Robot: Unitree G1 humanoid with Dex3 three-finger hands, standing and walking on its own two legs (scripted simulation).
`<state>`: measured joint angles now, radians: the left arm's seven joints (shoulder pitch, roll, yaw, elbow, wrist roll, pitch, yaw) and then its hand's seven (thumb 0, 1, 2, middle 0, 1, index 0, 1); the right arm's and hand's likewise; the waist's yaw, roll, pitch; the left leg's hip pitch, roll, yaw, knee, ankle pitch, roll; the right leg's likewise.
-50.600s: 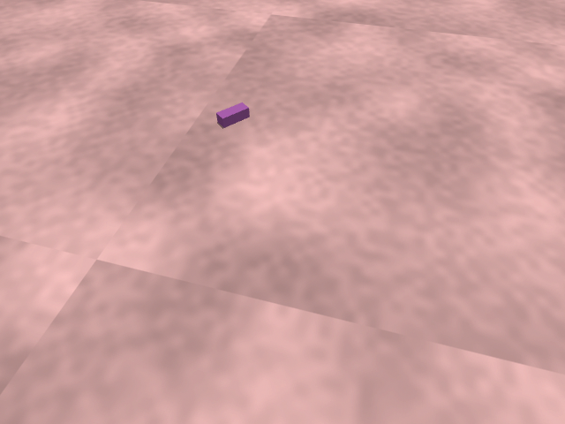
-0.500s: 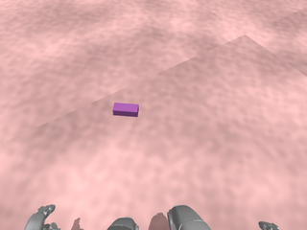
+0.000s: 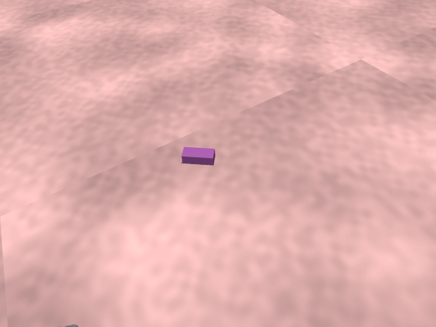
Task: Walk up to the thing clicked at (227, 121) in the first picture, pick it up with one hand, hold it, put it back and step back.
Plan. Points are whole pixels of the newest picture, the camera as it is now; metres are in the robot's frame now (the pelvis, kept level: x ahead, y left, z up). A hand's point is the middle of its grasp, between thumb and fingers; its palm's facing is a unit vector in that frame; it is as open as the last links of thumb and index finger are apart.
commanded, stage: step back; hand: left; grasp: from above
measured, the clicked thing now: (198, 156) +1.08 +0.23 -0.73
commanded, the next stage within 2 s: stand in 0.86 s
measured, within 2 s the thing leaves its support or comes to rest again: neither
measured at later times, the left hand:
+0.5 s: hand out of the picture +0.06 +0.25 -0.13, palm faces +0.05 -0.92 -0.39, open 7.4 cm
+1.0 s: hand out of the picture +0.12 +0.27 -0.14, palm faces -0.01 -0.94 -0.34, open 7.4 cm
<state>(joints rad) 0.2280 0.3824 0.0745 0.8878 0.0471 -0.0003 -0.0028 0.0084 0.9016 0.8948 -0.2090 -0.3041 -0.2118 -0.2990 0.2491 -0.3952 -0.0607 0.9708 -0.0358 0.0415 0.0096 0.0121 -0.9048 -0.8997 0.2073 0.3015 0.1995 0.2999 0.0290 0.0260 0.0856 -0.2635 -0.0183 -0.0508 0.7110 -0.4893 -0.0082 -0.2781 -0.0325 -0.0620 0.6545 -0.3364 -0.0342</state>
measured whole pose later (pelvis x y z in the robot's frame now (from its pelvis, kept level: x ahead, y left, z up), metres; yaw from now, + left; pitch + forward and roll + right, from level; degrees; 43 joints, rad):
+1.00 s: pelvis +0.04 +0.02 +0.02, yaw -1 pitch -3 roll +0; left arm 0.11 0.35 0.00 1.10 0.00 -0.03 0.00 0.01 0.91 0.90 -0.20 -0.30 -0.21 -0.30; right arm 0.03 -0.32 -0.01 1.09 -0.01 -0.02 0.02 0.01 -0.90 -0.90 0.21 0.30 0.20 0.30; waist 0.02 0.00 0.07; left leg -0.19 0.02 0.03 0.43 -0.19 0.00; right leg -0.11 -0.02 -0.02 0.41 -0.25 0.01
